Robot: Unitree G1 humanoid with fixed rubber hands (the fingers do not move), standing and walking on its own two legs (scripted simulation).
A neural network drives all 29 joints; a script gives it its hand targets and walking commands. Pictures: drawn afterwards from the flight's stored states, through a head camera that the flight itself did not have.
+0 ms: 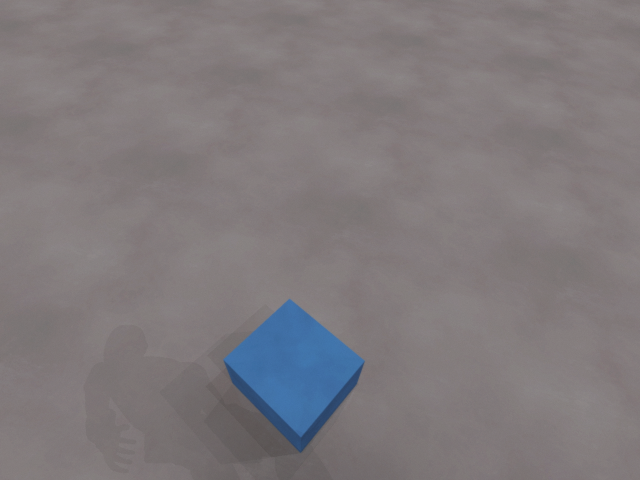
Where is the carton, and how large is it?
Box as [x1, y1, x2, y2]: [223, 299, 364, 452]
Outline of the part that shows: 289,299 223,359 232,382 300,452 355,385 364,361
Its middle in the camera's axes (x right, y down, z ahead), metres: -0.08 +0.40 +1.15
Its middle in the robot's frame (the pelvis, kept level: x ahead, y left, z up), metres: +0.48 +0.06 -0.67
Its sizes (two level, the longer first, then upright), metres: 0.294 0.262 0.196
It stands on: the floor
